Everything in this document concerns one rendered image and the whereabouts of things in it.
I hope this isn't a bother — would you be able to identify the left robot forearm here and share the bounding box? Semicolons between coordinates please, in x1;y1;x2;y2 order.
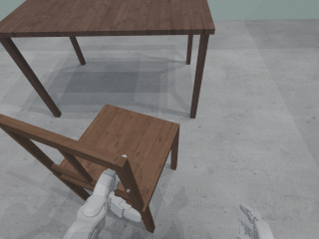
63;194;109;239

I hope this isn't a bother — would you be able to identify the robot right hand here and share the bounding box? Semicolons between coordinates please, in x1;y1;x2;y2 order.
236;203;275;239

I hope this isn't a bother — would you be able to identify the table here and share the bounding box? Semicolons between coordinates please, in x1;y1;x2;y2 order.
0;0;215;119

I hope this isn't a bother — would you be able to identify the chair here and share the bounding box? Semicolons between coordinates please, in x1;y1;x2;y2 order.
0;104;180;233

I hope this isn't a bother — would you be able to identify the robot left hand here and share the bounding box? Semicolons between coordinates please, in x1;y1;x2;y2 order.
92;154;142;222

